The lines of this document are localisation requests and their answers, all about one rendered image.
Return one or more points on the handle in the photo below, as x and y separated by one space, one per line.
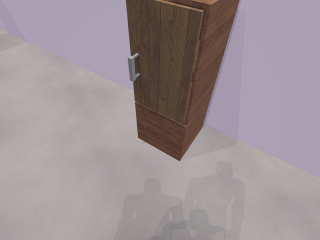
131 66

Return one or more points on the cupboard door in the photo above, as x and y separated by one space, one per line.
165 35

